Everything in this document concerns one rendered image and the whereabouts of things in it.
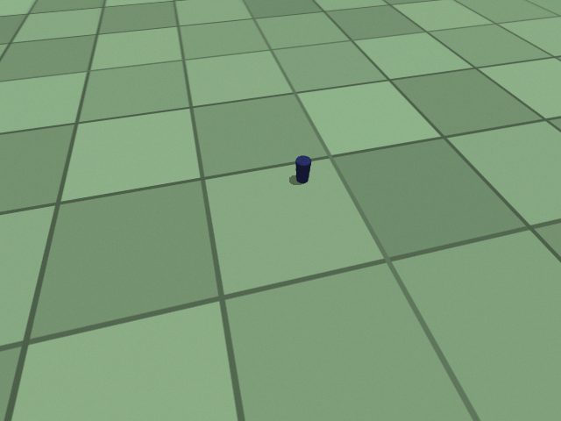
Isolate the cup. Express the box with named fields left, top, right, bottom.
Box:
left=295, top=155, right=311, bottom=183

